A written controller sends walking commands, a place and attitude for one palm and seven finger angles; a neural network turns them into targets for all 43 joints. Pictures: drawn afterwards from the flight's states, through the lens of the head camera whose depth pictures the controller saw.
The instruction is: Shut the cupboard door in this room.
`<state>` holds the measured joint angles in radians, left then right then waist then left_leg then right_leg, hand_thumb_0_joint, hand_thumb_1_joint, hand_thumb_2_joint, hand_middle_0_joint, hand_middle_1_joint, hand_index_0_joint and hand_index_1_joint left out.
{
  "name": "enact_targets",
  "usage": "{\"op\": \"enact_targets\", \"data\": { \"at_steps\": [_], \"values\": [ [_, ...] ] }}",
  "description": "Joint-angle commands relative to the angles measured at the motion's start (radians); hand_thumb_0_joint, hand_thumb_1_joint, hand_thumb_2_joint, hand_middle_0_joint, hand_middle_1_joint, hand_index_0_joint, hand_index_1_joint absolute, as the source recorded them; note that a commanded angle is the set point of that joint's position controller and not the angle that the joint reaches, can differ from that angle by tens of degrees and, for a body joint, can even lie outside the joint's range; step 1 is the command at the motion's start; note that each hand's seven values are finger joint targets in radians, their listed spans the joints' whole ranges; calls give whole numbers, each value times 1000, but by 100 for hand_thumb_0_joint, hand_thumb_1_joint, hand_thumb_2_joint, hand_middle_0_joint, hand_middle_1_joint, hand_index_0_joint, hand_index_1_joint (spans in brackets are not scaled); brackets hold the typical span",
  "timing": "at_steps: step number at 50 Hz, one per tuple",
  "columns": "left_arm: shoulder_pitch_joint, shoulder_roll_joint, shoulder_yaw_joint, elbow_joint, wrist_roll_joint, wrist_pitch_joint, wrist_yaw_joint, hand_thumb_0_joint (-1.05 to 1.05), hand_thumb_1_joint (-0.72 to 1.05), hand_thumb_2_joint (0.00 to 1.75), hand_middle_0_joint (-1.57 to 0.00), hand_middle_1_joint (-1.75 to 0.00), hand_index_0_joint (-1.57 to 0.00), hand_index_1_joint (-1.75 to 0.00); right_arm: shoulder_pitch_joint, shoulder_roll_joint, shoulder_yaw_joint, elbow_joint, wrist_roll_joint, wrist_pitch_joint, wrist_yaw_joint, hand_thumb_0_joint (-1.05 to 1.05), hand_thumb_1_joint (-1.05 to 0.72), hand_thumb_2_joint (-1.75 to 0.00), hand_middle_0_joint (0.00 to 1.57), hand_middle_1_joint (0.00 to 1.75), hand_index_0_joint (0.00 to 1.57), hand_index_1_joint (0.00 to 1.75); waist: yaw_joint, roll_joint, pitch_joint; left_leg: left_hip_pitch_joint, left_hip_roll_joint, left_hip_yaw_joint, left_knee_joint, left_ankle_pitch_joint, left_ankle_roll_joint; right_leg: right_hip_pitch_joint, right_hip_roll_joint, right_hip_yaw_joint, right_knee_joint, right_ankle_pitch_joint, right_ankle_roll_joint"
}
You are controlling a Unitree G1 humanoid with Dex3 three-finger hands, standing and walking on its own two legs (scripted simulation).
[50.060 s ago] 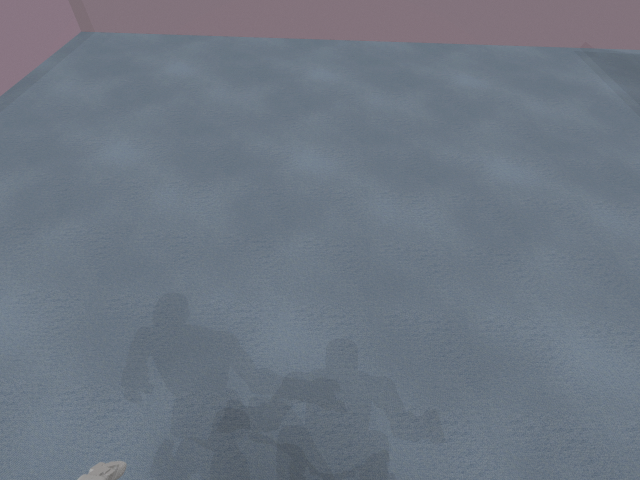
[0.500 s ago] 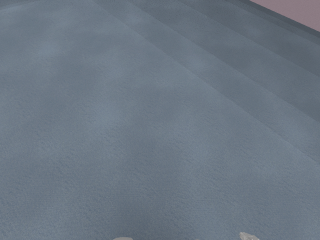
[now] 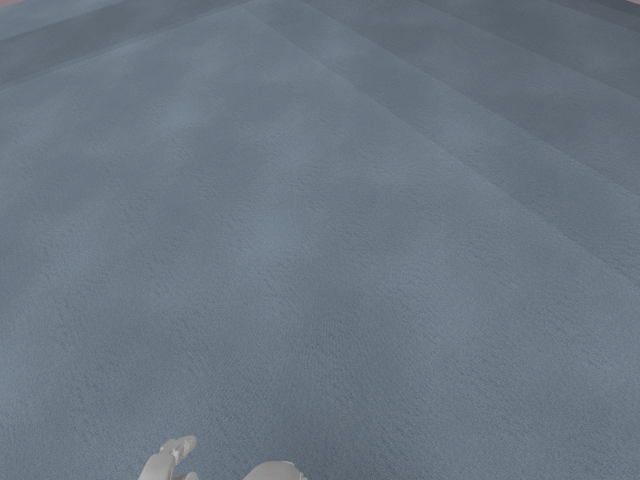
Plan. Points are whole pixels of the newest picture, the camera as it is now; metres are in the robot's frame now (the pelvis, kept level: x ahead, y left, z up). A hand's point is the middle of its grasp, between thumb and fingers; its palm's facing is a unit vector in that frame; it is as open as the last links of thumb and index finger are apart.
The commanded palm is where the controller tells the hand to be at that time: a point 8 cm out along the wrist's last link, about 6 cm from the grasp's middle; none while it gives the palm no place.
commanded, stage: turn or walk to find it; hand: left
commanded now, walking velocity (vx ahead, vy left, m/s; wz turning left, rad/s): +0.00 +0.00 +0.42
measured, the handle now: out of the picture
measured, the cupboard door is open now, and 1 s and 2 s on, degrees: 54 54 54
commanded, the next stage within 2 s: none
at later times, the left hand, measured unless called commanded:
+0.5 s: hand out of the picture -0.04 +0.24 -0.18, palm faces +0.30 -0.92 -0.27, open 7.4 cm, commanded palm none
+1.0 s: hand out of the picture +0.04 +0.20 -0.14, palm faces +0.43 -0.86 -0.27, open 7.4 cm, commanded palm none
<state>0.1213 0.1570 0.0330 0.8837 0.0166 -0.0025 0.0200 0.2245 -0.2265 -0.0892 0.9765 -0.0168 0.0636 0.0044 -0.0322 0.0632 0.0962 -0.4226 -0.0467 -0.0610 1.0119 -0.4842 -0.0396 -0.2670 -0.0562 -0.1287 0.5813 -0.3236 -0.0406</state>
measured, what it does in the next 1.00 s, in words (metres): steps on the spot, turning left: left foot, then right foot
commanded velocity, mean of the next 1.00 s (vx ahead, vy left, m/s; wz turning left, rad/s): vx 0.00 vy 0.00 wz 0.42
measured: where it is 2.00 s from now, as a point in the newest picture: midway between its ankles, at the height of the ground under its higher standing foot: outside the picture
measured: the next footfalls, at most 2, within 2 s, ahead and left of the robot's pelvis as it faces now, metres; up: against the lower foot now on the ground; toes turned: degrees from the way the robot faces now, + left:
left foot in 0.40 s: +0.00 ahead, +0.13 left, +0.00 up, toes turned +16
right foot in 0.80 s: +0.11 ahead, -0.09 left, +0.00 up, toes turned +14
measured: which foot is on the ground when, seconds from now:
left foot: up 0.00-0.38, down 0.40-0.80, up 0.82-1.00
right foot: down 0.00-0.40, up 0.42-0.78, down 0.80-1.00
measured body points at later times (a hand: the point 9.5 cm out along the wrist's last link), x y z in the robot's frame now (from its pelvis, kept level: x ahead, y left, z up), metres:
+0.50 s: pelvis +0.01 +0.03 +0.00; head +0.05 +0.06 +0.45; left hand -0.06 +0.29 -0.16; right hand +0.19 -0.18 -0.13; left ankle -0.04 +0.12 -0.73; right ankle -0.01 -0.11 -0.68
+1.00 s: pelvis +0.04 -0.02 +0.00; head +0.09 -0.03 +0.45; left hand +0.02 +0.24 -0.12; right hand +0.18 -0.23 -0.16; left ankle -0.07 +0.10 -0.65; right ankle +0.07 -0.10 -0.73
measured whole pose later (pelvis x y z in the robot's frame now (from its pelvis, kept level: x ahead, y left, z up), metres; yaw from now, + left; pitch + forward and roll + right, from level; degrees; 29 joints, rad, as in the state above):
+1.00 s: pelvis +0.04 -0.02 +0.00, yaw +26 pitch +0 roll +2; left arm 0.17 0.15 0.04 0.89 0.03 0.00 0.02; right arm 0.21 -0.24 -0.09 0.98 -0.02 0.07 0.02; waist -0.02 0.05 0.10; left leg -0.45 0.00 -0.01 1.12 -0.44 -0.07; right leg -0.24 -0.10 -0.19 0.54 -0.30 -0.02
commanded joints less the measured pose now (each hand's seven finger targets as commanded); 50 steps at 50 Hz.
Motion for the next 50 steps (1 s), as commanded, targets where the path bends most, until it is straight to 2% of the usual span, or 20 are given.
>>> {"op": "enact_targets", "data": {
  "at_steps": [1, 7, 13, 16, 18, 19, 20, 21, 22, 24, 26, 34, 36, 38, 39, 40, 41, 42, 45, 50],
  "values": [
    [43, 184, 54, -54, 1, -19, 13, 0, 90, 90, -20, -30, -20, -30, 22, -62, -14, -55, -4, -9, 13, 0, -90, -90, 20, 30, 20, 30, 20, -240, -77, -117, 74, 1, 240, 103, -26, 94, -272, 145, -263, 364, -57],
    [155, 208, 64, -13, 7, -18, 10, 0, 90, 90, -20, -30, -20, -30, -69, -46, 0, -69, 0, -9, 15, 0, -90, -90, 20, 30, 20, 30, 68, -231, -89, -94, 81, 64, 16, 57, -44, 192, -288, 91, -247, 463, -69],
    [209, 241, 74, 20, 12, -12, 9, 0, 90, 90, -20, -30, -20, -30, -135, -31, 22, -92, 9, -25, 14, 0, -90, -90, 20, 30, 20, 30, 94, -265, -130, -15, 70, 121, -225, 24, -24, 252, -308, 60, -187, 614, -88],
    [194, 254, 77, 33, 11, -7, 8, 0, 90, 90, -20, -30, -20, -30, -107, -38, 25, -91, 9, -35, 11, 0, -90, -90, 20, 30, 20, 30, 68, -258, -152, 98, 63, 152, -388, 102, -7, 213, -315, 35, -132, 592, -62],
    [169, 247, 78, 30, -1, -2, 5, 0, 90, 90, -20, -30, -20, -30, -31, -82, 15, -76, 4, -47, 12, 0, -90, -90, 20, 30, 20, 30, 13, -160, -187, 314, 93, 139, -621, 318, 17, 90, -279, -33, 24, 467, 11],
    [186, 200, 72, 8, -8, 4, -2, 0, 90, 90, -20, -30, -20, -30, 6, -182, -9, -81, -6, -56, 7, 0, -90, -90, 20, 30, 20, 30, -6, 82, -230, 488, 300, -128, -657, 557, 114, -130, -163, -90, 224, 160, 85],
    [145, 147, 44, -27, -6, 10, -6, 0, 90, 90, -20, -30, -20, -30, 53, -258, -25, -76, 1, -48, 0, 0, -90, -90, 20, 30, 20, 30, -28, 250, -213, 495, 492, -302, -674, 896, 248, -285, -76, -53, 401, -358, 125],
    [88, 161, 42, -27, 1, 25, 3, 0, 90, 90, -20, -30, -20, -30, 65, -241, -23, -57, 2, -46, -11, 0, -90, -90, 20, 30, 20, 30, -44, 176, -200, 451, 477, -281, -666, 850, 272, -301, -83, 49, 484, -345, 117],
    [46, 157, 45, -17, -2, 26, 2, 0, 90, 90, -20, -30, -20, -30, 24, -220, -20, -66, -2, -46, -22, 0, -90, -90, 20, 30, 20, 30, -28, 174, -153, 396, 427, -248, -663, 797, 264, -322, -84, 78, 525, -282, 120],
    [75, 163, 51, 12, -2, 29, -10, 0, 90, 90, -20, -30, -20, -30, -60, -171, -1, -85, -5, -51, -27, 0, -90, -90, 20, 30, 20, 30, 17, 100, -97, 331, 336, -138, -661, 765, 218, -297, -76, 88, 539, -161, 126],
    [103, 160, 49, 22, -4, 32, -14, 0, 90, 90, -20, -30, -20, -30, -66, -161, 3, -90, -1, -57, -26, 0, -90, -90, 20, 30, 20, 30, 31, 67, -102, 334, 289, -87, -660, 775, 190, -274, -60, 77, 514, -109, 133],
    [49, 137, 39, -26, -8, 26, -14, 0, 90, 90, -20, -30, -20, -30, -38, -171, -14, -96, -7, -50, -19, 0, -90, -90, 20, 30, 20, 30, 12, 120, -113, 297, 268, -142, -618, 755, 192, -154, -5, 44, 219, -113, 138],
    [70, 136, 39, -26, -11, 17, -12, 0, 90, 90, -20, -30, -20, -30, -47, -170, -18, -101, -8, -47, -18, 0, -90, -90, 20, 30, 20, 30, 22, 137, -125, 273, 259, -172, -578, 780, 181, -80, 17, 33, 97, -69, 129],
    [141, 152, 45, -12, -11, 1, -10, 0, 90, 90, -20, -30, -20, -30, -63, -156, -19, -106, -1, -46, -16, 0, -90, -90, 20, 30, 20, 30, 66, 92, -153, 212, 216, -164, -492, 686, 131, 74, 10, 30, -129, 126, 121],
    [179, 200, 54, -4, -3, -12, -4, 0, 90, 90, -20, -30, -20, -30, -48, -116, -16, -113, 7, -50, -10, 0, -90, -90, 20, 30, 20, 30, 77, -25, -185, 103, 154, -113, -384, 503, 77, 223, -92, 114, -209, 277, 95],
    [211, 291, 73, 1, 13, -20, 6, 0, 90, 90, -20, -30, -20, -30, -31, -45, -3, -137, 12, -53, -3, 0, -90, -90, 20, 30, 20, 30, 87, -320, -203, -107, 6, 35, -159, 51, 6, 356, -360, 360, -219, 523, -17],
    [226, 304, 75, -7, 4, -19, 7, 0, 90, 90, -20, -30, -20, -30, -47, -79, -10, -147, 10, -36, -10, 0, -90, -90, 20, 30, 20, 30, 100, -319, -200, -90, 18, -8, 35, -164, 4, 231, -466, 394, -239, 579, -113],
    [177, 271, 76, -14, 4, -14, 16, 0, 90, 90, -20, -30, -20, -30, -57, -81, -16, -135, 6, -24, -10, 0, -90, -90, 20, 30, 20, 30, 86, -307, -160, -97, 41, -41, 158, -128, 8, 160, -433, 379, -249, 524, -126],
    [69, 201, 57, -49, 5, -15, 13, 0, 90, 90, -20, -30, -20, -30, -24, -66, -9, -84, -2, -16, 10, 0, -90, -90, 20, 30, 20, 30, 35, -233, -88, -113, 76, -2, 233, 43, -17, 98, -302, 168, -240, 420, -70],
    [135, 220, 62, -28, 9, -16, 11, 0, 90, 90, -20, -30, -20, -30, -63, -42, 4, -76, 1, -14, 18, 0, -90, -90, 20, 30, 20, 30, 63, -242, -99, -73, 73, 74, 3, 39, -36, 170, -286, 82, -235, 479, -66]
  ]
}}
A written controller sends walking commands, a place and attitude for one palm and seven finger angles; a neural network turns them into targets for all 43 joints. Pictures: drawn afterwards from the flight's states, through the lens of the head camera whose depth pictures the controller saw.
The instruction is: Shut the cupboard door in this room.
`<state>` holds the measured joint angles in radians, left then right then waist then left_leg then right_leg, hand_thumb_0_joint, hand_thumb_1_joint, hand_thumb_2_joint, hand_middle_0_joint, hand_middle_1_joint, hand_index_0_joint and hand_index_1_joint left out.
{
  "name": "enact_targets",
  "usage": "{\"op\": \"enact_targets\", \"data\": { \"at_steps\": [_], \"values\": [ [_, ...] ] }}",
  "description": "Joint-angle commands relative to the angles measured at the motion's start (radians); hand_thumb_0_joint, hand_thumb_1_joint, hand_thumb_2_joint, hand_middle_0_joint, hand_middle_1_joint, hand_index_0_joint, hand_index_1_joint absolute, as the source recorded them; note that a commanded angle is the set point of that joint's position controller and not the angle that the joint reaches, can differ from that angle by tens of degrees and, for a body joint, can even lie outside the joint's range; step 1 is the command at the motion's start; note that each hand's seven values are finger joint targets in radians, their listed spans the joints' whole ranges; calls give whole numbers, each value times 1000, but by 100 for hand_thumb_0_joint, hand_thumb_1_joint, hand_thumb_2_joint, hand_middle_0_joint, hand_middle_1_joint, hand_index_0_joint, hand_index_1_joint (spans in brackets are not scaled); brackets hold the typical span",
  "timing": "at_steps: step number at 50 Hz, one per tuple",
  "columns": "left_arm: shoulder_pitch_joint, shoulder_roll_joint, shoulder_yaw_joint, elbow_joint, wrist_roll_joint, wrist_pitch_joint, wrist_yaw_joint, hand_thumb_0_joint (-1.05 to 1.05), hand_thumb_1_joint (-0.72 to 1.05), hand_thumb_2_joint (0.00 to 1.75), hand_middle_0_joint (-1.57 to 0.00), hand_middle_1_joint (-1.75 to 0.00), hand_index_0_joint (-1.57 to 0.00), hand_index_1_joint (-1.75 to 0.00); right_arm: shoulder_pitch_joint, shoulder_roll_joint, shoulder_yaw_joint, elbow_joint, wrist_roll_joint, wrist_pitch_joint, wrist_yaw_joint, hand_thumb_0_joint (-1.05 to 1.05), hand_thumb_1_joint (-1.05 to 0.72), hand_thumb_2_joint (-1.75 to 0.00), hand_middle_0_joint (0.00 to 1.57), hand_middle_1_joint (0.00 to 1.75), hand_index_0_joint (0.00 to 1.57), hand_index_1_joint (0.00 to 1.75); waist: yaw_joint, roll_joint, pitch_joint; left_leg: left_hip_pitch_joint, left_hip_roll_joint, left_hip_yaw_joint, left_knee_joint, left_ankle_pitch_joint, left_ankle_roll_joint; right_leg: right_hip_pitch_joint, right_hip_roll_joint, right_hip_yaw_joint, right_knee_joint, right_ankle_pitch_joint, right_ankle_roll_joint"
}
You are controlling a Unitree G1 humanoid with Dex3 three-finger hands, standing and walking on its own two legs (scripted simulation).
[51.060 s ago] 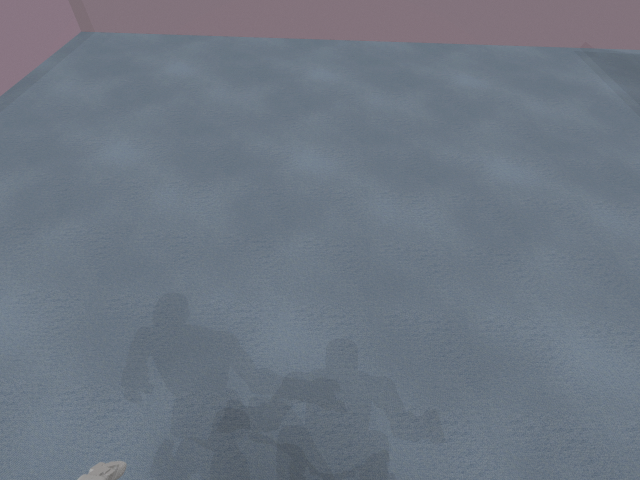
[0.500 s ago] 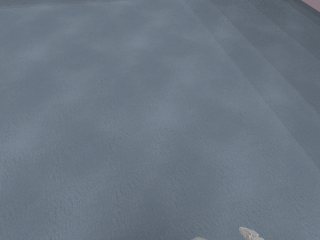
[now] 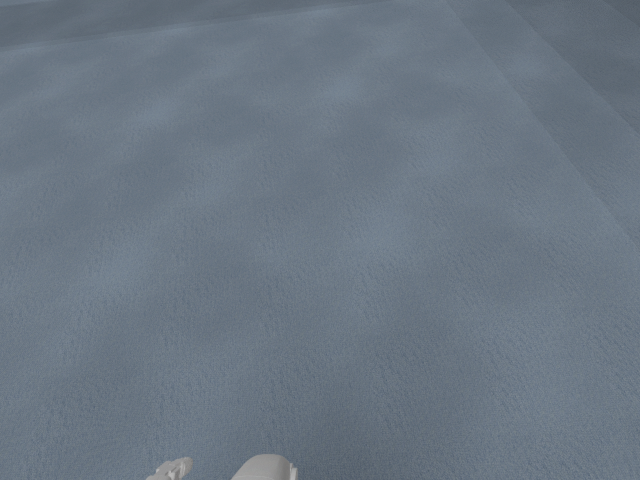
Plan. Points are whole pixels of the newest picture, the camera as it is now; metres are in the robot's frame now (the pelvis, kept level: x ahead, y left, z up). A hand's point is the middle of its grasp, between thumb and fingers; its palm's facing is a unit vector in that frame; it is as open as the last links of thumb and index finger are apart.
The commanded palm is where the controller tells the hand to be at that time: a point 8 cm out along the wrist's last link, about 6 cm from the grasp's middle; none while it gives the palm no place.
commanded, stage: turn or walk to find it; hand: left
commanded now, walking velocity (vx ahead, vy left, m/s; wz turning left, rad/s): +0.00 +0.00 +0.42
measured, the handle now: out of the picture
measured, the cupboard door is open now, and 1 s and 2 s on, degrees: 54 54 54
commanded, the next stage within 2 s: none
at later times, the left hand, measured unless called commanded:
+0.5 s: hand out of the picture +0.02 +0.25 -0.17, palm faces +0.26 -0.94 -0.25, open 7.4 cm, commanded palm none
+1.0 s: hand out of the picture -0.02 +0.19 -0.16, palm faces +0.46 -0.85 -0.26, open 7.3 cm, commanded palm none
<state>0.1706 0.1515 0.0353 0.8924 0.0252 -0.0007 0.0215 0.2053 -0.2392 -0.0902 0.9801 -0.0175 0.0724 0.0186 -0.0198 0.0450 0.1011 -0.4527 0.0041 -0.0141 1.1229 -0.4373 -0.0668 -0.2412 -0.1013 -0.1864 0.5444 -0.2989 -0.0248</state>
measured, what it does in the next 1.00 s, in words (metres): steps on the spot, turning left: left foot, then right foot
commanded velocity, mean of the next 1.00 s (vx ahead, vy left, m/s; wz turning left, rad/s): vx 0.00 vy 0.00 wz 0.42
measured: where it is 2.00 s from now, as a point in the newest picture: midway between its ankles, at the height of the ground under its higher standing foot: outside the picture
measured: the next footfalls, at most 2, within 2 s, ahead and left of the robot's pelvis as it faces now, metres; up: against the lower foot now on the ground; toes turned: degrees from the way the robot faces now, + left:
left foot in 0.22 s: +0.02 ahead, +0.14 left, +0.00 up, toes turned +11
right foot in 0.66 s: +0.08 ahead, -0.09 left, +0.00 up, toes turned +11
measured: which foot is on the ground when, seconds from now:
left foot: up 0.00-0.20, down 0.22-0.66, up 0.68-1.00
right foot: down 0.00-0.24, up 0.26-0.64, down 0.66-1.00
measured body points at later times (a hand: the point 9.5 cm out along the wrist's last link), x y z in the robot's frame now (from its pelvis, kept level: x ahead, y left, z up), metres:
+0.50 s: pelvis +0.00 +0.03 +0.00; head +0.04 +0.05 +0.45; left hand +0.01 +0.30 -0.15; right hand +0.14 -0.19 -0.13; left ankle -0.02 +0.13 -0.74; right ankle +0.02 -0.12 -0.67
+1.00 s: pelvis +0.02 -0.01 +0.00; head +0.07 -0.01 +0.45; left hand -0.04 +0.23 -0.14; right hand +0.17 -0.21 -0.16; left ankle -0.07 +0.12 -0.69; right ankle +0.04 -0.10 -0.74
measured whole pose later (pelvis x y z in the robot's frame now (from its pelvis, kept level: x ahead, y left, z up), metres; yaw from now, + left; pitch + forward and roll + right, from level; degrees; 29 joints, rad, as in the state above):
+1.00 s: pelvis +0.02 -0.01 +0.00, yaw +26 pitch +1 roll +2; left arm 0.23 0.17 0.05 0.92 0.03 0.00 0.02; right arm 0.18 -0.23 -0.08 0.99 -0.01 0.07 0.02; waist 0.01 0.01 0.10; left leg -0.38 0.03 0.02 0.87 -0.44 -0.07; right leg -0.21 -0.13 -0.24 0.52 -0.31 -0.02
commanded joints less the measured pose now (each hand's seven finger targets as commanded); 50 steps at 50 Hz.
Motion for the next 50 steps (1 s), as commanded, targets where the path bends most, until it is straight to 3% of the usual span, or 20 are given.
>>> {"op": "enact_targets", "data": {
  "at_steps": [1, 6, 9, 10, 11, 12, 14, 16, 18, 23, 27, 29, 31, 32, 33, 34, 36, 38, 45, 50],
  "values": [
    [104, 233, 61, -28, 0, -16, 8, 0, 90, 90, -20, -30, -20, -30, -60, -27, 8, -83, 3, -24, 4, 0, -90, -90, 20, 30, 20, 30, 61, -232, -106, -33, 20, 40, -146, -12, -8, 159, -246, 131, -192, 481, -86],
    [125, 262, 76, -5, 4, -9, 7, 0, 90, 90, -20, -30, -20, -30, -90, -15, 22, -97, 10, -39, 3, 0, -90, -90, 20, 30, 20, 30, 76, -247, -128, 52, 18, 90, -367, -18, 8, 171, -270, 111, -146, 504, -97],
    [98, 267, 80, 5, -3, -2, 5, 0, 90, 90, -20, -30, -20, -30, -19, -31, 18, -85, 6, -50, 1, 0, -90, -90, 20, 30, 20, 30, 27, -206, -155, 221, 15, 118, -605, 151, 22, 100, -257, 54, -44, 407, -35],
    [92, 249, 78, -2, -12, 3, 2, 0, 90, 90, -20, -30, -20, -30, 27, -71, 9, -77, 5, -58, 1, 0, -90, -90, 20, 30, 20, 30, -3, -115, -187, 351, 55, 78, -724, 274, 40, 17, -226, 16, 68, 325, 10],
    [110, 192, 69, -28, -19, 10, -6, 0, 90, 90, -20, -30, -20, -30, 61, -174, -17, -86, -5, -66, -5, 0, -90, -90, 20, 30, 20, 30, -20, 159, -214, 489, 281, -234, -766, 517, 149, -209, -91, -38, 271, -13, 88],
    [46, 148, 41, -58, -12, 14, -9, 0, 90, 90, -20, -30, -20, -30, 106, -232, -27, -79, 2, -57, -12, 0, -90, -90, 20, 30, 20, 30, -45, 245, -191, 463, 429, -347, -795, 757, 260, -307, -32, 22, 436, -377, 108],
    [-22, 156, 47, -39, -12, 27, -2, 0, 90, 90, -20, -30, -20, -30, 73, -197, -21, -65, -2, -61, -38, 0, -90, -90, 20, 30, 20, 30, -41, 213, -148, 408, 363, -300, -787, 709, 276, -356, -37, 145, 568, -290, 103],
    [1, 163, 52, -5, -12, 28, -13, 0, 90, 90, -20, -30, -20, -30, -3, -147, -2, -82, -4, -65, -41, 0, -90, -90, 20, 30, 20, 30, 1, 125, -106, 342, 273, -193, -790, 664, 232, -319, -28, 153, 589, -166, 106],
    [37, 158, 51, 11, -12, 31, -17, 0, 90, 90, -20, -30, -20, -30, -22, -138, 3, -89, -1, -70, -39, 0, -90, -90, 20, 30, 20, 30, 17, 93, -112, 321, 240, -146, -801, 600, 212, -286, -19, 145, 563, -118, 113],
    [11, 146, 46, -11, -13, 36, -15, 0, 90, 90, -20, -30, -20, -30, 3, -143, -6, -89, -3, -64, -34, 0, -90, -90, 20, 30, 20, 30, 2, 104, -96, 310, 235, -192, -819, 484, 224, -268, 4, 139, 430, -120, 122],
    [-6, 133, 40, -33, -16, 25, -14, 0, 90, 90, -20, -30, -20, -30, 5, -147, -16, -94, -8, -58, -31, 0, -90, -90, 20, 30, 20, 30, -5, 129, -119, 293, 219, -234, -767, 544, 224, -173, 45, 115, 248, -138, 113],
    [31, 131, 39, -29, -21, 18, -11, 0, 90, 90, -20, -30, -20, -30, -11, -148, -18, -102, -8, -55, -30, 0, -90, -90, 20, 30, 20, 30, 11, 138, -144, 273, 209, -258, -726, 596, 219, -93, 66, 107, 127, -102, 105],
    [97, 148, 44, -14, -21, 2, -7, 0, 90, 90, -20, -30, -20, -30, -25, -128, -17, -105, 0, -54, -28, 0, -90, -90, 20, 30, 20, 30, 48, 91, -171, 185, 158, -240, -633, 532, 164, 85, 58, 104, -113, 92, 97],
    [128, 206, 53, -10, -11, -10, 0, 0, 90, 90, -20, -30, -20, -30, -8, -86, -14, -110, 10, -55, -21, 0, -90, -90, 20, 30, 20, 30, 59, -48, -192, 62, 86, -183, -515, 353, 105, 223, -65, 219, -218, 161, 65],
    [145, 292, 71, -12, 3, -16, 8, 0, 90, 90, -20, -30, -20, -30, -9, -18, -1, -141, 12, -57, -15, 0, -90, -90, 20, 30, 20, 30, 66, -332, -165, -128, -64, -21, -291, -70, 32, 286, -333, 462, -244, 315, -48],
    [149, 286, 69, -21, -8, -15, 9, 0, 90, 90, -20, -30, -20, -30, -24, -72, -14, -134, 1, -37, -21, 0, -90, -90, 20, 30, 20, 30, 79, -304, -147, -88, -34, -81, -97, -168, 36, 123, -399, 484, -270, 302, -116],
    [28, 231, 63, -50, -8, -12, 11, 0, 90, 90, -20, -30, -20, -30, -8, -69, -23, -95, -3, -22, -10, 0, -90, -90, 20, 30, 20, 30, 21, -209, -68, -109, -2, -90, 103, -39, 31, 26, -296, 367, -277, 159, -105],
    [-15, 186, 53, -67, -7, -15, 11, 0, 90, 90, -20, -30, -20, -30, 32, -53, -16, -66, -5, -21, 0, 0, -90, -90, 20, 30, 20, 30, -2, -198, -67, -103, 21, -54, 120, 60, 11, 35, -227, 221, -248, 230, -64],
    [139, 223, 65, -14, 0, -18, 8, 0, 90, 90, -20, -30, -20, -30, -73, -20, 9, -82, 2, -27, 1, 0, -90, -90, 20, 30, 20, 30, 68, -208, -113, -60, 22, 40, -172, -6, -14, 203, -245, 128, -175, 554, -91],
    [156, 253, 76, 9, 4, -11, 8, 0, 90, 90, -20, -30, -20, -30, -103, -11, 23, -97, 10, -39, -1, 0, -90, -90, 20, 30, 20, 30, 80, -256, -133, 39, 13, 89, -383, -18, 9, 210, -268, 106, -128, 602, -98]
  ]
}}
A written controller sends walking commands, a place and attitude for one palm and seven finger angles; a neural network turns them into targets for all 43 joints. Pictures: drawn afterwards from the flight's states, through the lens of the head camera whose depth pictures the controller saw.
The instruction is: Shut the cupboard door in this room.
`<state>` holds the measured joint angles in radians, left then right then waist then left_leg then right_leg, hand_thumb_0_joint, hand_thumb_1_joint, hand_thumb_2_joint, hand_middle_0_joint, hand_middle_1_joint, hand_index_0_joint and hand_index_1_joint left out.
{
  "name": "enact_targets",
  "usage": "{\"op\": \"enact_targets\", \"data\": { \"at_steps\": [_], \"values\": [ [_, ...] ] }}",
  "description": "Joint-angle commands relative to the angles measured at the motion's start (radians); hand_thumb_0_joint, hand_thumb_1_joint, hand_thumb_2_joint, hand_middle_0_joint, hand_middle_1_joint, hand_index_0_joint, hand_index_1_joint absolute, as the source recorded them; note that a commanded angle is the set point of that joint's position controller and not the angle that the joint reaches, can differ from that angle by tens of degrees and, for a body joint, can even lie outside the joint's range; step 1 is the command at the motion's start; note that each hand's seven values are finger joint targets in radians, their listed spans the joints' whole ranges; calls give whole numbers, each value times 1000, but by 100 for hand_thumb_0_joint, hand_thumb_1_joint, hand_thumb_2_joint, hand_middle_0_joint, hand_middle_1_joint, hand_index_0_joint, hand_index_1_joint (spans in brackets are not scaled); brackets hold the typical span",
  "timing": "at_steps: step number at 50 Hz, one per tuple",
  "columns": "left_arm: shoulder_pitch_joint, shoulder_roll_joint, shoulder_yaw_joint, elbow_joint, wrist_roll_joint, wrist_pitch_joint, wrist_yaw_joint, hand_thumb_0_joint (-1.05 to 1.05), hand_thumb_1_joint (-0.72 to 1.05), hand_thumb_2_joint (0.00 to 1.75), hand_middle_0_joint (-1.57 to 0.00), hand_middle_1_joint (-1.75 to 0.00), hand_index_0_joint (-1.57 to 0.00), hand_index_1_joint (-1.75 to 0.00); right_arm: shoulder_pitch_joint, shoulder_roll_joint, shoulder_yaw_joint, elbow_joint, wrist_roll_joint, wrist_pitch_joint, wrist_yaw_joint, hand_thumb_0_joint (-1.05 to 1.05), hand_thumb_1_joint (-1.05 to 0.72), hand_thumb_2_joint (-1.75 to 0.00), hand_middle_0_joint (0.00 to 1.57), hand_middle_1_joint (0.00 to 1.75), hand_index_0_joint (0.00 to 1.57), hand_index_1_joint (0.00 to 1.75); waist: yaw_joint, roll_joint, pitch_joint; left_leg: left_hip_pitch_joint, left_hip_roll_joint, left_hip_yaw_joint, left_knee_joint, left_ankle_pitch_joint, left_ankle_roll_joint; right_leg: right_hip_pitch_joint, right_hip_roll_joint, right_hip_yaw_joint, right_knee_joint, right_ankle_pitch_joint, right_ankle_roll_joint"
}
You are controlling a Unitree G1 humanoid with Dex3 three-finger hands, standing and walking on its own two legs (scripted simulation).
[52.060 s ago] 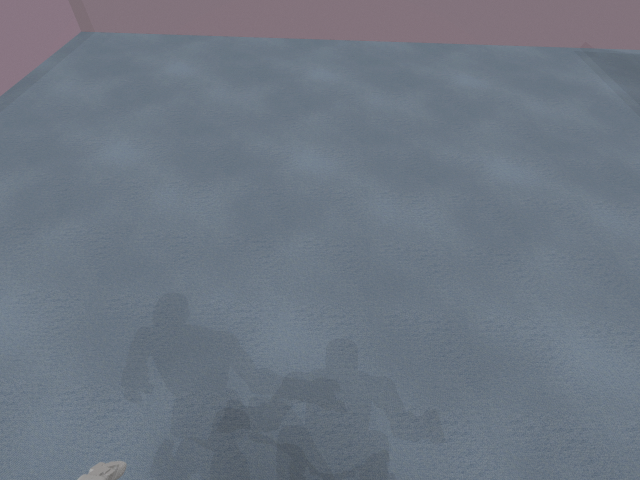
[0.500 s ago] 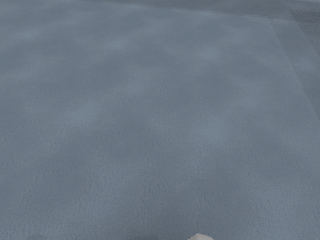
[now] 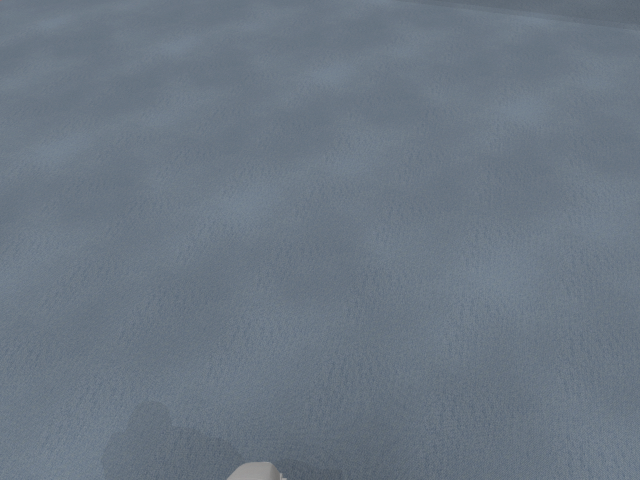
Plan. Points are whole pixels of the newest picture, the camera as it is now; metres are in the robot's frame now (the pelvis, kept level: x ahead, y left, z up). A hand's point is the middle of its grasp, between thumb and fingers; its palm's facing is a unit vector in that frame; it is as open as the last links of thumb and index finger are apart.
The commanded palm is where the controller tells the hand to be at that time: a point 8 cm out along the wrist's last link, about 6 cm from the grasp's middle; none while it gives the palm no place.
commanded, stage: turn or walk to find it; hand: left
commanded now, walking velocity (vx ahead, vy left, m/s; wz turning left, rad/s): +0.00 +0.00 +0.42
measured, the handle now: out of the picture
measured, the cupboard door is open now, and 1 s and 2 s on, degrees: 54 54 54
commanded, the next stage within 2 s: none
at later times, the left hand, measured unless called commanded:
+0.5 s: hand out of the picture +0.07 +0.23 -0.16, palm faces +0.22 -0.94 -0.25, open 7.4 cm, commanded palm none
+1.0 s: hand out of the picture -0.06 +0.22 -0.19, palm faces +0.48 -0.84 -0.25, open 7.4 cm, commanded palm none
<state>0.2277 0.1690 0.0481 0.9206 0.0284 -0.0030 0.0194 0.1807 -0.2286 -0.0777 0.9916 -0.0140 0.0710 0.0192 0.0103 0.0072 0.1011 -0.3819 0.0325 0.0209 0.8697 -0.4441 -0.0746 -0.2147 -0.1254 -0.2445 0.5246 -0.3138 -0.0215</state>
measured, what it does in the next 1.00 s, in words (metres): steps on the spot, turning left: left foot, then right foot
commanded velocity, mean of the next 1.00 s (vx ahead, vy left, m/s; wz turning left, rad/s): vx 0.00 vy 0.00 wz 0.42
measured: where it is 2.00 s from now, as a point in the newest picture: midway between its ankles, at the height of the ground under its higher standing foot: outside the picture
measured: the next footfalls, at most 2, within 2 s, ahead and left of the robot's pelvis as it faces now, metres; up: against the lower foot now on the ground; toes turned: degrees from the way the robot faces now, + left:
left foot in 0.12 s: +0.02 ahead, +0.14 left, +0.00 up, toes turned +8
right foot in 0.54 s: +0.09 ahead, -0.10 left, +0.00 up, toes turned +7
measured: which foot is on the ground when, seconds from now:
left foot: up 0.00-0.10, down 0.12-0.54, up 0.56-0.94, down 0.96-1.00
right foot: down 0.00-0.12, up 0.14-0.52, down 0.54-0.96, up 0.98-1.00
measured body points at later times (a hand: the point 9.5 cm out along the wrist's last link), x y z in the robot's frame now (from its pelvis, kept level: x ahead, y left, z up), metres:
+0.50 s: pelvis +0.01 +0.01 +0.00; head +0.06 +0.01 +0.44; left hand +0.06 +0.28 -0.14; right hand +0.13 -0.21 -0.15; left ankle -0.02 +0.13 -0.74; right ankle +0.04 -0.11 -0.72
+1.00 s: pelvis +0.01 +0.02 -0.02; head +0.04 +0.05 +0.43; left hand -0.09 +0.26 -0.17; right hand +0.21 -0.16 -0.15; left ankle -0.04 +0.11 -0.74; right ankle +0.04 -0.10 -0.73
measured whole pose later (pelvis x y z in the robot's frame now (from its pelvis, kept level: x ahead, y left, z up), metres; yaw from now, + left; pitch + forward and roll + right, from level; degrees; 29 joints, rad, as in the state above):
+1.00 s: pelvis +0.01 +0.02 -0.02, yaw +26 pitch +0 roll +1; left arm 0.26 0.24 0.07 0.96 0.02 0.04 0.02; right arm 0.13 -0.21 -0.06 0.94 -0.02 0.03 0.02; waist 0.03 -0.05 0.10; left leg -0.28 0.00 0.08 0.60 -0.31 0.00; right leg -0.31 -0.17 -0.21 0.77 -0.46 0.05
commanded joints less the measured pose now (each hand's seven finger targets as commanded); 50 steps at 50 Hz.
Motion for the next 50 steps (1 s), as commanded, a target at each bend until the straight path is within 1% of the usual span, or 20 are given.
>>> {"op": "enact_targets", "data": {
  "at_steps": [1, 4, 5, 6, 8, 13, 20, 24, 25, 26, 27, 28, 29, 32, 42, 46, 47, 48, 49, 50],
  "values": [
    [90, 240, 64, -15, 0, -7, 9, 0, 90, 90, -20, -30, -20, -30, -67, -27, 11, -108, 6, -40, -2, 0, -90, -90, 20, 30, 20, 30, 41, -211, -134, 1, -15, 66, -178, 16, 21, 168, -248, 155, -94, 605, -92],
    [52, 236, 64, -17, -13, 2, 5, 0, 90, 90, -20, -30, -20, -30, 21, -71, 0, -92, 1, -54, -2, 0, -90, -90, 20, 30, 20, 30, -24, -121, -174, 250, 5, 70, -457, 271, 48, 32, -212, 74, 68, 443, -4],
    [65, 192, 60, -42, -19, 8, -2, 0, 90, 90, -20, -30, -20, -30, 58, -163, -21, -95, -8, -62, -7, 0, -90, -90, 20, 30, 20, 30, -46, 93, -218, 410, 188, -174, -498, 482, 135, -166, -108, 26, 253, 189, 63],
    [32, 131, 31, -76, -20, 12, -7, 0, 90, 90, -20, -30, -20, -30, 110, -245, -40, -92, -4, -58, -14, 0, -90, -90, 20, 30, 20, 30, -71, 302, -217, 459, 401, -393, -523, 832, 281, -347, -6, 51, 449, -356, 109],
    [-76, 140, 31, -73, -15, 25, 2, 0, 90, 90, -20, -30, -20, -30, 98, -214, -35, -75, -5, -57, -36, 0, -90, -90, 20, 30, 20, 30, -79, 238, -159, 367, 351, -347, -513, 767, 310, -384, -11, 192, 588, -311, 99],
    [-19, 138, 34, -27, -17, 31, -14, 0, 90, 90, -20, -30, -20, -30, 1, -156, -10, -104, -5, -69, -41, 0, -90, -90, 20, 30, 20, 30, -16, 125, -119, 291, 213, -175, -516, 738, 230, -313, 11, 196, 548, -121, 115],
    [-72, 124, 25, -66, -18, 31, -13, 0, 90, 90, -20, -30, -20, -30, 17, -163, -25, -108, -10, -59, -33, 0, -90, -90, 20, 30, 20, 30, -33, 167, -112, 245, 192, -235, -502, 642, 232, -229, 56, 173, 323, -125, 118],
    [-1, 124, 27, -58, -25, 12, -9, 0, 90, 90, -20, -30, -20, -30, -10, -161, -31, -121, -8, -53, -32, 0, -90, -90, 20, 30, 20, 30, 4, 167, -148, 178, 160, -277, -412, 651, 202, -43, 94, 152, 39, 8, 103],
    [41, 141, 32, -50, -22, 2, -7, 0, 90, 90, -20, -30, -20, -30, -14, -146, -31, -124, -2, -53, -29, 0, -90, -90, 20, 30, 20, 30, 26, 117, -167, 125, 124, -258, -347, 559, 162, 65, 73, 157, -101, 135, 99],
    [70, 206, 42, -44, -11, -13, 1, 0, 90, 90, -20, -30, -20, -30, 18, -93, -24, -127, 8, -56, -22, 0, -90, -90, 20, 30, 20, 30, 31, -51, -204, -21, 41, -186, -201, 339, 98, 230, -88, 303, -184, 257, 54],
    [87, 289, 60, -49, 0, -19, 8, 0, 90, 90, -20, -30, -20, -30, 16, -35, -13, -160, 9, -58, -17, 0, -90, -90, 20, 30, 20, 30, 43, -300, -183, -195, -95, -50, 29, -134, 36, 282, -347, 520, -190, 503, -68],
    [94, 272, 59, -52, -11, -18, 12, 0, 90, 90, -20, -30, -20, -30, 6, -87, -26, -148, 2, -37, -25, 0, -90, -90, 20, 30, 20, 30, 49, -232, -178, -146, -51, -121, 205, -174, 42, 136, -386, 511, -208, 481, -130],
    [35, 253, 58, -63, -11, -15, 15, 0, 90, 90, -20, -30, -20, -30, -3, -77, -29, -132, 0, -27, -20, 0, -90, -90, 20, 30, 20, 30, 26, -206, -131, -152, -38, -124, 320, -127, 40, 66, -338, 486, -218, 381, -138],
    [-69, 177, 42, -94, -8, -13, 15, 0, 90, 90, -20, -30, -20, -30, 43, -63, -26, -87, -4, -20, -2, 0, -90, -90, 20, 30, 20, 30, -23, -178, -81, -158, 1, -84, 374, 36, 17, 17, -221, 273, -209, 310, -79],
    [75, 237, 62, -29, 2, -9, 9, 0, 90, 90, -20, -30, -20, -30, -70, -22, 5, -111, 7, -35, 2, 0, -90, -90, 20, 30, 20, 30, 49, -217, -123, -43, -9, 41, -87, -27, 12, 160, -245, 176, -129, 535, -102],
    [51, 245, 67, -21, -9, 1, 5, 0, 90, 90, -20, -30, -20, -30, 7, -49, 4, -96, 3, -52, 0, 0, -90, -90, 20, 30, 20, 30, -6, -160, -162, 186, -15, 82, -403, 196, 35, 57, -222, 106, 7, 431, -23],
    [44, 216, 63, -31, -15, 6, 2, 0, 90, 90, -20, -30, -20, -30, 52, -104, -10, -93, 0, -61, -1, 0, -90, -90, 20, 30, 20, 30, -35, -22, -199, 328, 69, -19, -500, 334, 66, -53, -174, 64, 156, 305, 25],
    [47, 146, 48, -66, -22, 10, -7, 0, 90, 90, -20, -30, -20, -30, 105, -212, -38, -97, -9, -66, -8, 0, -90, -90, 20, 30, 20, 30, -61, 279, -214, 456, 331, -358, -513, 692, 202, -313, -27, 27, 369, -191, 103],
    [-25, 136, 29, -87, -12, 20, 0, 0, 90, 90, -20, -30, -20, -30, 145, -240, -42, -77, -2, -56, -18, 0, -90, -90, 20, 30, 20, 30, -88, 289, -212, 403, 401, -389, -530, 778, 292, -346, -4, 124, 497, -378, 101],
    [-65, 135, 33, -79, -13, 27, 5, 0, 90, 90, -20, -30, -20, -30, 125, -217, -40, -71, -4, -59, -30, 0, -90, -90, 20, 30, 20, 30, -84, 277, -184, 372, 361, -364, -527, 746, 295, -376, -8, 186, 566, -328, 95]
  ]
}}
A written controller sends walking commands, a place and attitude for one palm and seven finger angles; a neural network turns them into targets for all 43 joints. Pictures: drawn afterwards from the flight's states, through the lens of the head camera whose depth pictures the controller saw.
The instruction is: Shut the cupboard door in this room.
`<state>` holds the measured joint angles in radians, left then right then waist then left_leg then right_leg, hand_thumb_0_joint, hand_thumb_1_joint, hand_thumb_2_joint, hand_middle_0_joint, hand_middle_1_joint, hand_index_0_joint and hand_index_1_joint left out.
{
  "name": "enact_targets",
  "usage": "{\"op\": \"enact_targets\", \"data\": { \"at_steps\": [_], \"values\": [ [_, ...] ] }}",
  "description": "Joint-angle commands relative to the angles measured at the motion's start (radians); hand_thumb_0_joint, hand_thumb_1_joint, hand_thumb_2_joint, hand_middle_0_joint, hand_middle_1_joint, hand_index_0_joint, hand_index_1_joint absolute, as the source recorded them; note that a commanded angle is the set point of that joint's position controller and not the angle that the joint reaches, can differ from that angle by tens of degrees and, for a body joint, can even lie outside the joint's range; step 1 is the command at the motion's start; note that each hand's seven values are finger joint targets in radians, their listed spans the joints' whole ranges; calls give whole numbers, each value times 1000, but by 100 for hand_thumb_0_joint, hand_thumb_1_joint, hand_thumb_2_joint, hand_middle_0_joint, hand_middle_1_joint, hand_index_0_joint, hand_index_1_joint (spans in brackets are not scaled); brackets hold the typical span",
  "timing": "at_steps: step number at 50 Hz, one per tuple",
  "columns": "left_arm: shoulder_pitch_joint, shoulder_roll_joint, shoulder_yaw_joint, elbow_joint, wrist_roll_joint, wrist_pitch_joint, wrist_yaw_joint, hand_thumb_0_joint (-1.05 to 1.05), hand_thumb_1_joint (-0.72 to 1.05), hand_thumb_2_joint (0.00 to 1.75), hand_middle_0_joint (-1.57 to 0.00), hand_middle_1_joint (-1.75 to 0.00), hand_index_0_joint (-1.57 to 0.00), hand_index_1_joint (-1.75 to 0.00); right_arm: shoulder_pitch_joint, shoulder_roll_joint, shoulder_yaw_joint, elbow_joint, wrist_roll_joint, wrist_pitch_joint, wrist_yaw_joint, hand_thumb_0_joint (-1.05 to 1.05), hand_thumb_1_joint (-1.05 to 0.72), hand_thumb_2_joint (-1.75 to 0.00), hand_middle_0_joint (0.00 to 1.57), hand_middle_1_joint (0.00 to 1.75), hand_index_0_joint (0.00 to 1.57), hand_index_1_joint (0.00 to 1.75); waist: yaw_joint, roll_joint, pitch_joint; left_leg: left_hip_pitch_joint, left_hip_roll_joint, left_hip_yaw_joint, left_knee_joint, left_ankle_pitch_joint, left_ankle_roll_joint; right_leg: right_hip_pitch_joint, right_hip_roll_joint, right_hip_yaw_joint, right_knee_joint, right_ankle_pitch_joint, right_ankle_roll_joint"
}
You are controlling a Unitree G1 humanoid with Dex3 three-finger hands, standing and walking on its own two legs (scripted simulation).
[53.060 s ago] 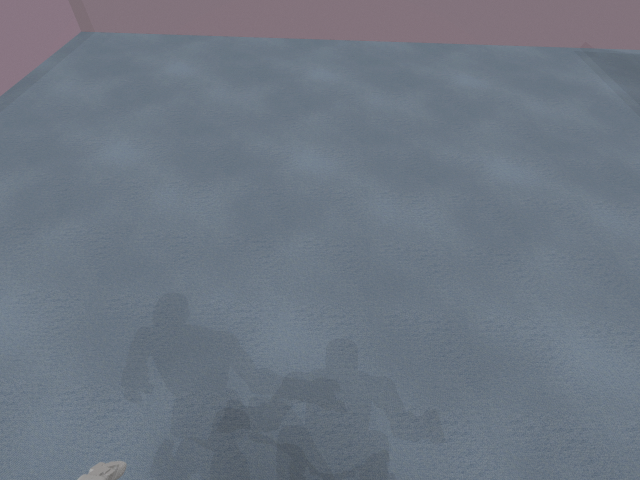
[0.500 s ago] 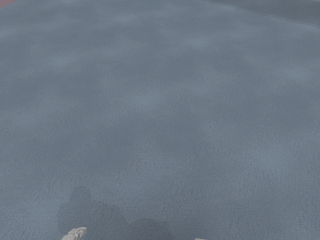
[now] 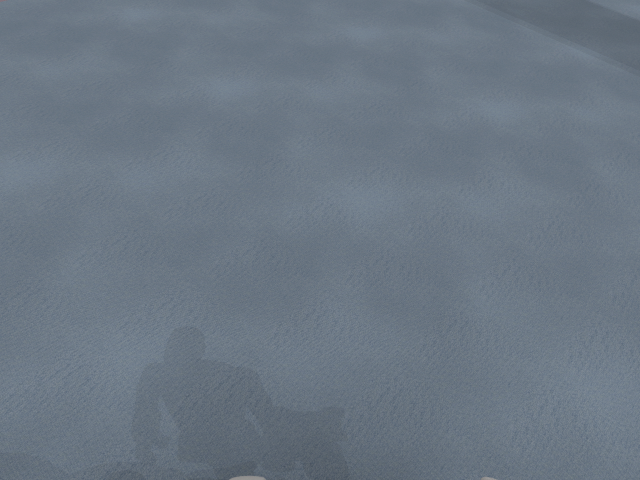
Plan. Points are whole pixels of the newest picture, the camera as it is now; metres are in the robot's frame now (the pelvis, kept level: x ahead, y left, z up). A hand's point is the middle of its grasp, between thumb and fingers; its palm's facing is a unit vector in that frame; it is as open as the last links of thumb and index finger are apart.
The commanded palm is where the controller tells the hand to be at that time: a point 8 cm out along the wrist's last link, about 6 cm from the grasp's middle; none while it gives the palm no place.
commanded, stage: turn or walk to find it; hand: left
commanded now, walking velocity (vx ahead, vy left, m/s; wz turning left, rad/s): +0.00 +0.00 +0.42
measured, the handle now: out of the picture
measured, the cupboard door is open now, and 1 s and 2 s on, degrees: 54 54 54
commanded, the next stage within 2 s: none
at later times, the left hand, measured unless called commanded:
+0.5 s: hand out of the picture +0.07 +0.17 -0.13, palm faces +0.21 -0.94 -0.28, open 7.4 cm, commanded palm none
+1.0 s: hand out of the picture -0.09 +0.19 -0.17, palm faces +0.49 -0.83 -0.26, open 7.4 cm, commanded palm none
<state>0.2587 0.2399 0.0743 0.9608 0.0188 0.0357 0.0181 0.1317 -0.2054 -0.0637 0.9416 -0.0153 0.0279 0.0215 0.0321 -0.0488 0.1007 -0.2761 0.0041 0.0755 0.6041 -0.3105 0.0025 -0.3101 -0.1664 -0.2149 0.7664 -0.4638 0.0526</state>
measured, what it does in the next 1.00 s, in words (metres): steps on the spot, turning left: right foot, then left foot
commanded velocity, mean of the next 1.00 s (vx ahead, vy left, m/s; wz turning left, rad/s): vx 0.00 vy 0.00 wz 0.42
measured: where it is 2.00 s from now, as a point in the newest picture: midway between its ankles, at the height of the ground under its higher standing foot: outside the picture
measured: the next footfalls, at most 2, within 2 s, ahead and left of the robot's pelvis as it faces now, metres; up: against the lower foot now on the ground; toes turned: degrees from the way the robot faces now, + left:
right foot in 0.42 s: +0.07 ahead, -0.13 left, +0.00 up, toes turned +4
left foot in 0.88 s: -0.04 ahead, +0.09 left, +0.00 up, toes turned +27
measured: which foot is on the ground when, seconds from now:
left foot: down 0.00-0.42, up 0.44-0.86, down 0.88-1.00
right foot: up 0.00-0.40, down 0.42-0.90, up 0.92-1.00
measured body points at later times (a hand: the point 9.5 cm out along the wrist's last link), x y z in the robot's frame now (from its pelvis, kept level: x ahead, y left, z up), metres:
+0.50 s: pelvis +0.00 -0.04 +0.01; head +0.05 -0.07 +0.45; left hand +0.06 +0.22 -0.11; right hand +0.09 -0.27 -0.16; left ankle -0.04 +0.09 -0.67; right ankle +0.03 -0.13 -0.72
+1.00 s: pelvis -0.01 -0.01 +0.01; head +0.02 +0.03 +0.46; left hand -0.11 +0.24 -0.15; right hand +0.21 -0.18 -0.12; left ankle -0.07 +0.07 -0.72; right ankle +0.02 -0.15 -0.67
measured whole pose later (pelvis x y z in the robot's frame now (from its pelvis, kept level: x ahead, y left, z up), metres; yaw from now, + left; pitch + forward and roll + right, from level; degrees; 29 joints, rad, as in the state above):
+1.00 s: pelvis -0.01 -0.01 +0.01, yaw +25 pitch +1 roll -1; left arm 0.25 0.26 0.08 1.00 0.02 0.06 0.02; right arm 0.11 -0.20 -0.05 0.93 -0.02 0.02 0.00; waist 0.04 -0.03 0.08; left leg -0.23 0.00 0.04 0.55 -0.33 0.03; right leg -0.42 -0.12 -0.11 1.00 -0.51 0.07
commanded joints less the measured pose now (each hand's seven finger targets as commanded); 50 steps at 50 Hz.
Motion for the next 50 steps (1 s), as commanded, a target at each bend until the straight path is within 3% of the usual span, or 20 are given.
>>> {"op": "enact_targets", "data": {
  "at_steps": [1, 3, 5, 14, 18, 19, 20, 21, 22, 23, 24, 26, 32, 38, 42, 43, 44, 45, 46, 50],
  "values": [
    [-114, 75, 12, -105, -7, -11, 1, 0, 90, 90, -20, -30, -20, -30, 126, -214, -46, -31, -5, -15, -40, 0, -90, -90, 20, 30, 20, 30, -90, 307, -133, 207, 341, -373, -263, 556, 205, -283, 33, 179, 358, -105, 20],
    [-75, 70, 14, -70, -4, -9, -12, 0, 90, 90, -20, -30, -20, -30, 64, -172, -26, -49, -7, -23, -44, 0, -90, -90, 20, 30, 20, 30, -46, 199, -103, 161, 270, -283, -274, 519, 159, -256, 40, 181, 373, 13, 28],
    [-45, 69, 13, -59, -5, -7, -13, 0, 90, 90, -20, -30, -20, -30, 62, -168, -23, -54, -2, -28, -44, 0, -90, -90, 20, 30, 20, 30, -35, 177, -116, 175, 236, -242, -276, 525, 142, -241, 51, 176, 348, 56, 36],
    [-110, 45, 1, -106, -10, -9, -8, 0, 90, 90, -20, -30, -20, -30, 93, -175, -39, -53, -10, -16, -36, 0, -90, -90, 20, 30, 20, 30, -60, 213, -109, 122, 220, -329, -253, 445, 158, -128, 104, 156, 63, 27, 37],
    [-28, 50, 3, -94, -16, -27, -4, 0, 90, 90, -20, -30, -20, -30, 62, -168, -42, -62, -6, -10, -33, 0, -90, -90, 20, 30, 20, 30, -16, 202, -147, 30, 179, -359, -158, 457, 123, 84, 137, 137, -234, 179, 21],
    [13, 72, 8, -86, -13, -37, 0, 0, 90, 90, -20, -30, -20, -30, 58, -150, -41, -66, 0, -11, -30, 0, -90, -90, 20, 30, 20, 30, 6, 148, -167, -35, 136, -334, -92, 351, 78, 199, 102, 157, -373, 285, 14],
    [35, 147, 21, -85, 2, -48, 9, 0, 90, 90, -20, -30, -20, -30, 84, -90, -34, -76, 10, -14, -23, 0, -90, -90, 20, 30, 20, 30, 8, -64, -193, -205, 32, -231, 77, 101, 12, 347, -98, 348, -449, 348, -46],
    [45, 211, 33, -96, 9, -48, 11, 0, 90, 90, -20, -30, -20, -30, 62, -64, -31, -107, 8, -12, -21, 0, -90, -90, 20, 30, 20, 30, 23, -242, -153, -295, -72, -114, 300, -282, -35, 291, -321, 526, -478, 467, -171],
    [38, 187, 37, -101, -3, -50, 17, 0, 90, 90, -20, -30, -20, -30, 59, -113, -44, -97, -2, 12, -24, 0, -90, -90, 20, 30, 20, 30, 22, -232, -143, -262, -26, -182, 469, -291, -31, 165, -330, 522, -500, 432, -206],
    [-28, 161, 33, -114, -2, -46, 18, 0, 90, 90, -20, -30, -20, -30, 58, -105, -49, -74, -3, 20, -20, 0, -90, -90, 20, 30, 20, 30, -8, -148, -94, -270, -14, -183, 579, -227, -34, 111, -277, 477, -502, 354, -209],
    [-81, 130, 24, -129, -3, -47, 17, 0, 90, 90, -20, -30, -20, -30, 79, -101, -48, -48, -5, 23, -12, 0, -90, -90, 20, 30, 20, 30, -34, -91, -67, -279, 7, -172, 630, -149, -41, 94, -218, 377, -488, 327, -184],
    [-99, 94, 14, -139, -2, -54, 13, 0, 90, 90, -20, -30, -20, -30, 114, -86, -43, -26, -8, 26, -3, 0, -90, -90, 20, 30, 20, 30, -48, -109, -68, -273, 19, -143, 646, -57, -59, 94, -158, 260, -479, 348, -145],
    [20, 121, 25, -89, 6, -56, 13, 0, 90, 90, -20, -30, -20, -30, 29, -63, -27, -36, -2, 24, -2, 0, -90, -90, 20, 30, 20, 30, 8, -107, -94, -236, 30, -77, 402, -126, -84, 219, -183, 203, -443, 537, -169],
    [57, 162, 37, -63, 11, -48, 9, 0, 90, 90, -20, -30, -20, -30, -21, -49, -8, -56, 8, 11, -2, 0, -90, -90, 20, 30, 20, 30, 30, -153, -127, -149, 19, -18, 181, -160, -64, 249, -205, 167, -397, 623, -186],
    [28, 171, 40, -45, 5, -42, 8, 0, 90, 90, -20, -30, -20, -30, 40, -63, -5, -47, 8, -6, -5, 0, -90, -90, 20, 30, 20, 30, -17, -120, -179, 31, 15, 11, -109, 6, -45, 217, -194, 100, -271, 619, -124],
    [26, 158, 39, -53, -4, -37, 5, 0, 90, 90, -20, -30, -20, -30, 81, -101, -13, -39, 5, -15, -5, 0, -90, -90, 20, 30, 20, 30, -47, -35, -206, 170, 45, -13, -229, 141, -27, 125, -164, 55, -169, 544, -76],
    [40, 106, 33, -78, -11, -31, -1, 0, 90, 90, -20, -30, -20, -30, 114, -202, -38, -45, -5, -24, -10, 0, -90, -90, 20, 30, 20, 30, -65, 206, -238, 328, 263, -295, -267, 379, 68, -100, -41, -2, 26, 232, -1],
    [-2, 58, 3, -111, -7, -25, -5, 0, 90, 90, -20, -30, -20, -30, 150, -272, -52, -40, 1, -14, -18, 0, -90, -90, 20, 30, 20, 30, -84, 345, -218, 349, 439, -442, -266, 704, 199, -263, 32, 41, 190, -214, 32],
    [-72, 67, 2, -108, 0, -11, 5, 0, 90, 90, -20, -30, -20, -30, 170, -252, -52, -19, -2, -14, -31, 0, -90, -90, 20, 30, 20, 30, -110, 317, -196, 295, 409, -422, -259, 706, 216, -269, 30, 141, 278, -187, 27],
    [-52, 76, 12, -57, -6, -8, -12, 0, 90, 90, -20, -30, -20, -30, 45, -176, -22, -48, -3, -23, -45, 0, -90, -90, 20, 30, 20, 30, -35, 189, -102, 195, 246, -238, -258, 621, 144, -260, 47, 171, 370, 40, 36]
  ]
}}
